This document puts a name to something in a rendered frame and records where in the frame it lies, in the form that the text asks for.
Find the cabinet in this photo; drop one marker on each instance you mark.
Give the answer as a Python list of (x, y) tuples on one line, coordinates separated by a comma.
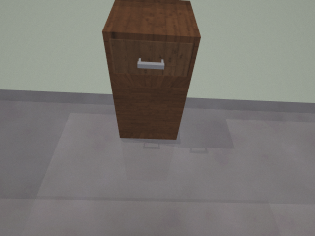
[(150, 106)]

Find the handle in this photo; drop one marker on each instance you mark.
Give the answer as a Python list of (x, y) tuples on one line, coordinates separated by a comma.
[(150, 65)]

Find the drawer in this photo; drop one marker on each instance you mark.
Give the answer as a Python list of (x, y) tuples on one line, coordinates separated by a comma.
[(125, 54)]

